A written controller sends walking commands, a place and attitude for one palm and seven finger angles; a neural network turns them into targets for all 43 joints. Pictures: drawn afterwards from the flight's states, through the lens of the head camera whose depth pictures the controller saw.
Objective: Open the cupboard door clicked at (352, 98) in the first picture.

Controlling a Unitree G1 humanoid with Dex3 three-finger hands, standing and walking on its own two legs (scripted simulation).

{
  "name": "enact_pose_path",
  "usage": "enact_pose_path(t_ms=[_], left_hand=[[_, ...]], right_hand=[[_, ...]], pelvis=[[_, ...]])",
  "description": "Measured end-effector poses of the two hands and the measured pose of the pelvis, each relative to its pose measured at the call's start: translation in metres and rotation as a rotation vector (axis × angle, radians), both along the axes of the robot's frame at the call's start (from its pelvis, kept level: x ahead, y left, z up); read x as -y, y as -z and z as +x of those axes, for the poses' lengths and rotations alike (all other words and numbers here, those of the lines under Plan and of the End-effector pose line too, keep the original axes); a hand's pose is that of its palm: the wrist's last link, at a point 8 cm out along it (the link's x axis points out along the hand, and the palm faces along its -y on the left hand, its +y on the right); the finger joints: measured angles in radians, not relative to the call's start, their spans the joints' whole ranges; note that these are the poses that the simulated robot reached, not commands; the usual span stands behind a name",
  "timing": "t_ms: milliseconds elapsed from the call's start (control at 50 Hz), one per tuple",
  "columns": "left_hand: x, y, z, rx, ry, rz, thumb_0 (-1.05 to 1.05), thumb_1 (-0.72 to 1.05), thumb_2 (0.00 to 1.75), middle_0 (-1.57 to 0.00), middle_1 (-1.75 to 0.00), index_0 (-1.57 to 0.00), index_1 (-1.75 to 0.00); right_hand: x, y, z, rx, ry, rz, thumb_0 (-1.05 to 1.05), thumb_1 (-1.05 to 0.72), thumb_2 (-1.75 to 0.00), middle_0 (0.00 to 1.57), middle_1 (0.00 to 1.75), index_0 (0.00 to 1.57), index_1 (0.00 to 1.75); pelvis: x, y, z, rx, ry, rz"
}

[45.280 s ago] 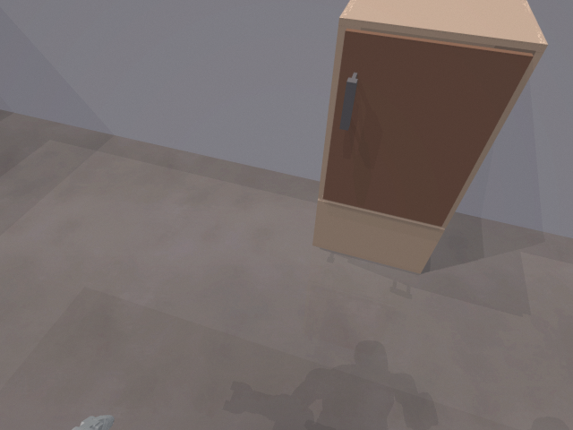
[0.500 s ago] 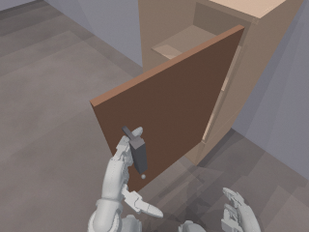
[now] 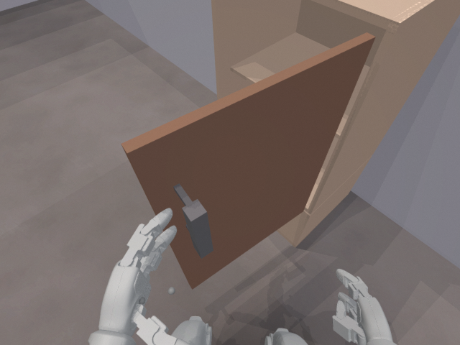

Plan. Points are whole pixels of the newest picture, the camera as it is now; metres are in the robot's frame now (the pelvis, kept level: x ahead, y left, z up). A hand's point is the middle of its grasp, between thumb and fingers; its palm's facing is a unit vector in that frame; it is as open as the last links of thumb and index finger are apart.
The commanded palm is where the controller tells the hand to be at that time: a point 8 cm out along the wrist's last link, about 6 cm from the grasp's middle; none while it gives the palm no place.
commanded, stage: slide the hand sideways off the handle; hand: left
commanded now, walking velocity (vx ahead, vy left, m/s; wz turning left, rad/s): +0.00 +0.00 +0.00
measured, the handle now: (192, 221) +0.30 +0.08 +0.07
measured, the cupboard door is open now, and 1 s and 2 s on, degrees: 83 83 83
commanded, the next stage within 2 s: draw the hand back to the body in 0.26 s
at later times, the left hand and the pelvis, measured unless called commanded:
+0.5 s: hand (135, 304) +0.17 +0.14 +0.08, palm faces -0.07 -1.00 -0.03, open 16.3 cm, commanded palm +0.15 +0.21 +0.09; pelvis -0.01 +0.00 +0.00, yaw +0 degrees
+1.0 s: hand (58, 281) +0.18 +0.21 +0.14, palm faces +0.14 -0.95 -0.27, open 15.4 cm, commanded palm +0.14 +0.26 +0.17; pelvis +0.01 +0.02 +0.05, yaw +0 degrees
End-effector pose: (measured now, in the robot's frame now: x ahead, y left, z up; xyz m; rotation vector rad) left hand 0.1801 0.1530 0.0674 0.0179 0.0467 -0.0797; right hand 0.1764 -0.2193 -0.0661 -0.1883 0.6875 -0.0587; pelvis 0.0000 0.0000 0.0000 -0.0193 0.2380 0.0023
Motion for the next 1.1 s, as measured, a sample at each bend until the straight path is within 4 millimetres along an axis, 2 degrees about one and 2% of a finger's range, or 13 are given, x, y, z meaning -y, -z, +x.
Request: enact_pose_path(t_ms=[120,280,440,660,860,980,1100], left_hand=[[-0.011,-0.001,-0.009,-0.017,-0.021,0.002,-0.01,-0.5,0.3,-0.19,-0.32,-0.21,-0.33],[-0.035,0.0,-0.025,-0.015,-0.057,0.012,-0.01,-0.5,0.3,-0.16,-0.3,-0.17,-0.31],[-0.035,-0.002,-0.025,0.015,-0.004,-0.008,-0.01,-0.5,0.3,-0.15,-0.3,-0.16,-0.3],[-0.063,-0.043,-0.022,0.026,-0.047,0.031,-0.01,-0.5,0.3,-0.15,-0.3,-0.15,-0.3],[-0.082,-0.069,-0.021,0.038,-0.047,0.055,-0.01,-0.48,0.31,-0.15,-0.3,-0.16,-0.3],[-0.101,-0.09,-0.024,-0.02,-0.202,0.24,-0.01,-0.36,0.36,-0.16,-0.3,-0.16,-0.3],[-0.121,-0.108,-0.029,-0.061,-0.335,0.336,-0.01,-0.19,0.43,-0.17,-0.3,-0.17,-0.3]], right_hand=[[0.008,0.001,-0.001,-0.002,0.031,-0.002,0.01,-0.9,-0.9,0.2,0.3,0.2,0.3],[0.014,0.003,-0.002,0.003,0.045,-0.022,0.01,-0.9,-0.9,0.2,0.3,0.2,0.3],[0.008,0.002,-0.002,0.034,0.044,-0.035,0.01,-0.9,-0.9,0.2,0.3,0.2,0.3],[-0.012,-0.023,-0.009,0.051,0.059,0.005,0.01,-0.9,-0.9,0.2,0.3,0.2,0.3],[-0.017,-0.046,0.0,0.101,0.044,-0.009,0.01,-0.9,-0.9,0.2,0.3,0.2,0.3],[-0.023,-0.058,0.008,0.095,0.05,-0.027,0.01,-0.9,-0.9,0.2,0.3,0.2,0.3],[-0.032,-0.068,0.015,0.081,0.028,-0.03,0.01,-0.9,-0.9,0.2,0.3,0.2,0.3]], pelvis=[[0.004,0.0,0.001,0.0,-0.001,0.001],[0.006,0.003,-0.002,-0.002,-0.008,-0.004],[0.0,0.008,-0.008,0.001,-0.009,-0.016],[-0.011,-0.016,-0.003,0.063,-0.01,-0.025],[-0.019,-0.031,0.005,0.106,-0.01,-0.027],[-0.023,-0.045,0.012,0.143,-0.003,-0.022],[-0.027,-0.061,0.019,0.19,-0.005,-0.015]])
